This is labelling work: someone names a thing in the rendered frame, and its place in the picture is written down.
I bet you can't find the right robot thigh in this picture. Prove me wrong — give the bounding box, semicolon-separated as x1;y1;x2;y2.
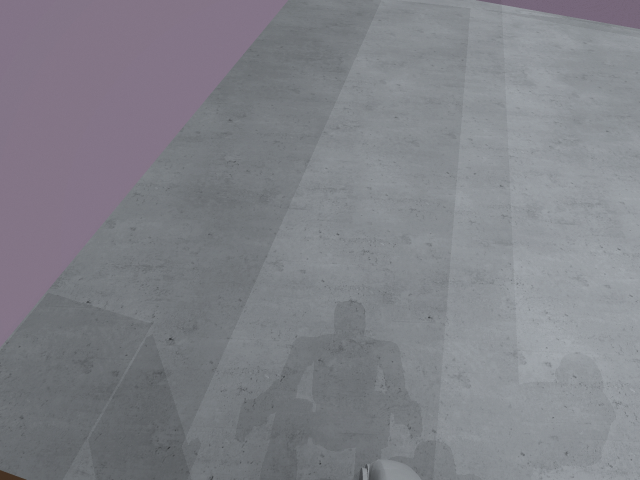
359;460;421;480

